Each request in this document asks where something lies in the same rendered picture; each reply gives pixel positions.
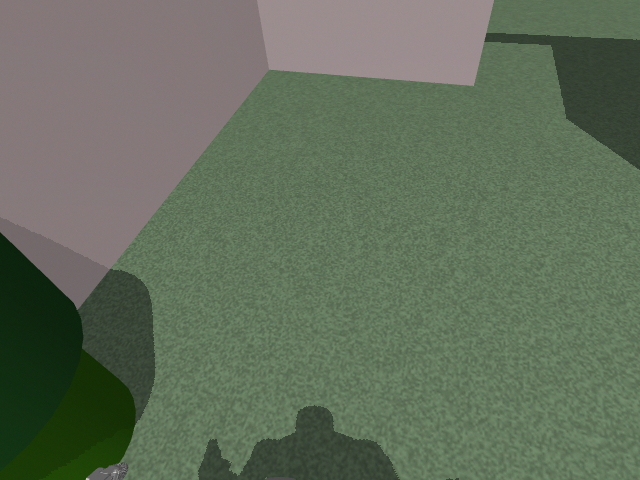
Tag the left robot hand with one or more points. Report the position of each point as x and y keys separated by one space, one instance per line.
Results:
x=112 y=472

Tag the potted plant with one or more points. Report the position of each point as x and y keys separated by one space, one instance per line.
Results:
x=62 y=413

